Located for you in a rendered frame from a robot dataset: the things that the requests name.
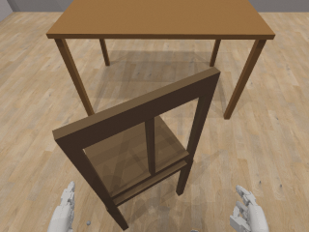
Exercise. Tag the right robot hand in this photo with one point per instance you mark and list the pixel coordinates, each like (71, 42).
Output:
(253, 217)

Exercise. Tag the table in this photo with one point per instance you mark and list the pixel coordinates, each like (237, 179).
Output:
(161, 20)

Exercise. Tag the left robot hand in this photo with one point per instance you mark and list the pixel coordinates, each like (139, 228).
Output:
(63, 215)

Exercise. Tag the chair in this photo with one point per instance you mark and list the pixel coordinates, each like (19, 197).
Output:
(129, 148)

